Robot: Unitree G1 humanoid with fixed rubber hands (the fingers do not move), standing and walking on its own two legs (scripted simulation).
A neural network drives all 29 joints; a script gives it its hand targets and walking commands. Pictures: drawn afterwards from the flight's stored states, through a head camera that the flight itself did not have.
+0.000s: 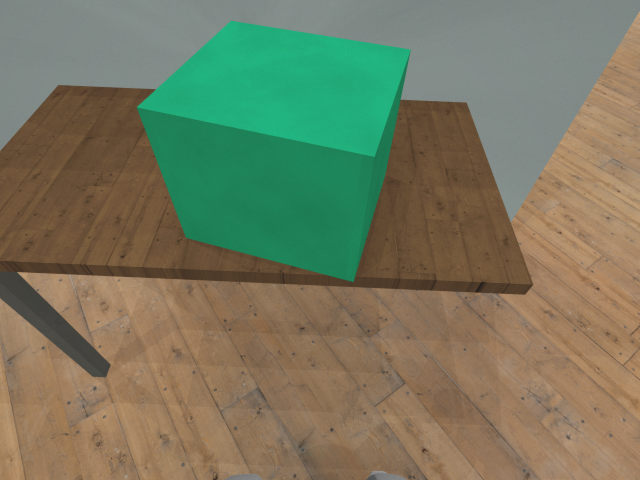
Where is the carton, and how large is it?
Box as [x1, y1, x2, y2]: [137, 21, 410, 281]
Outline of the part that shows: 230,21 137,107 185,236 192,239 353,281 385,173 410,49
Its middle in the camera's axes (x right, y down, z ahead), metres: -0.05 -0.16 +0.67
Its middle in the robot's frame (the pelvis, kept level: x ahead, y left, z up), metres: +0.62 +0.07 +0.05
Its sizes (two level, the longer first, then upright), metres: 0.315 0.286 0.265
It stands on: a table, 0.65 m high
